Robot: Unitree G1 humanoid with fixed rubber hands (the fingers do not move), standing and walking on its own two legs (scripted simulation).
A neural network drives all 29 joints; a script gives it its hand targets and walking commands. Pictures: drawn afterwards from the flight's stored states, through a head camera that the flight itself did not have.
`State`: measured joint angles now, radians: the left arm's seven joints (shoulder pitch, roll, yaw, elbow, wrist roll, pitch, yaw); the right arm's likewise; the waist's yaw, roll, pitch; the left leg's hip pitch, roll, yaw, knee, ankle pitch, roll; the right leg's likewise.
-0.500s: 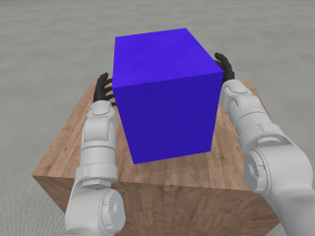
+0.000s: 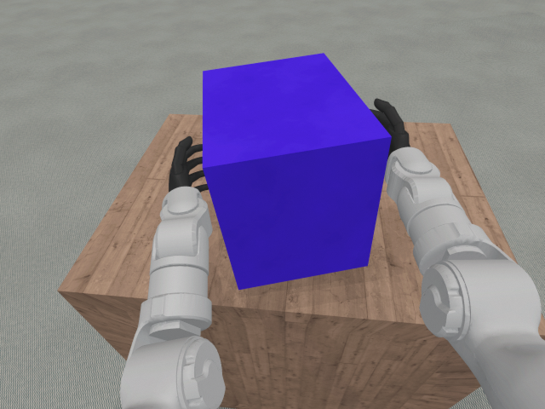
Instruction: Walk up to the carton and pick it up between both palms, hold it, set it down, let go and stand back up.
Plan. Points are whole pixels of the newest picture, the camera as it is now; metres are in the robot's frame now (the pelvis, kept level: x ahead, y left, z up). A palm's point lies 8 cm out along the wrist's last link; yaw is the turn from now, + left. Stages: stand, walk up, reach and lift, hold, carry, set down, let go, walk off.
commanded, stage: set down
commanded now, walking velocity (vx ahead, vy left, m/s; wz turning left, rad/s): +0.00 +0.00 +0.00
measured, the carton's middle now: (283, 166) +0.50 +0.03 +0.12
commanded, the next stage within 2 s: none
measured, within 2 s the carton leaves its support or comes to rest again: rests again in 0.64 s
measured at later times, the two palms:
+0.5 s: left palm (190, 201) +0.39 +0.17 +0.13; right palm (390, 165) +0.46 -0.13 +0.15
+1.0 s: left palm (193, 204) +0.39 +0.17 +0.13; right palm (391, 173) +0.45 -0.14 +0.14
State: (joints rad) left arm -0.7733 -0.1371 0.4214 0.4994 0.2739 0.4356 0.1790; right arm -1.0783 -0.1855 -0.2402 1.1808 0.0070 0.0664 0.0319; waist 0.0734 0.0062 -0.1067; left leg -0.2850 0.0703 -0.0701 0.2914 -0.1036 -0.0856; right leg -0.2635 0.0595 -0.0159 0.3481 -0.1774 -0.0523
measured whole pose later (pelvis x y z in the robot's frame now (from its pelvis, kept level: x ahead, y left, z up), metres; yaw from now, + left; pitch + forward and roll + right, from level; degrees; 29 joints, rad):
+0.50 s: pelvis +0.00 +0.01 +0.00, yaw -1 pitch +8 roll +0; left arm -0.72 -0.19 0.44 0.48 0.33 0.35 0.19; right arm -1.04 -0.17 -0.34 1.19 -0.09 -0.03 0.08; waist 0.09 0.01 -0.11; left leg -0.31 0.08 -0.03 0.27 -0.10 -0.08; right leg -0.29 0.05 -0.01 0.32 -0.16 -0.05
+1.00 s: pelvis +0.00 +0.00 +0.00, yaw -2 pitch +7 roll +0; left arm -0.71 -0.22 0.49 0.46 0.39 0.31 0.16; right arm -0.98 -0.12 -0.43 1.13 -0.18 -0.07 0.10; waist 0.09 -0.01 -0.08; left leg -0.28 0.08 0.00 0.26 -0.09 -0.07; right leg -0.28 0.05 -0.02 0.32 -0.16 -0.05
